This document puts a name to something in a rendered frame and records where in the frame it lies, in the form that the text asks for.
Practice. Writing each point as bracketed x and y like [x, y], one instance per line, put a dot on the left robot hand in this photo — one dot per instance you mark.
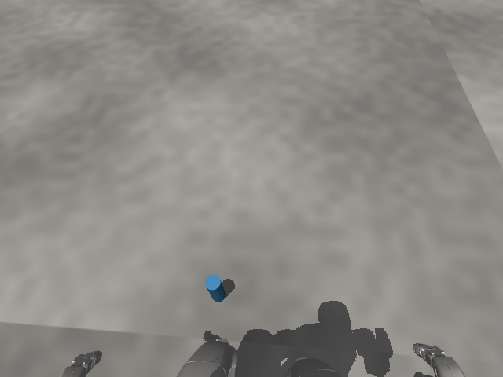
[82, 365]

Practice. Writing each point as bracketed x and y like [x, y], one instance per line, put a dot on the right robot hand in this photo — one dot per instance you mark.
[443, 366]

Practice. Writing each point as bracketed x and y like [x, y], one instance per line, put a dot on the can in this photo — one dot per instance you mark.
[215, 288]

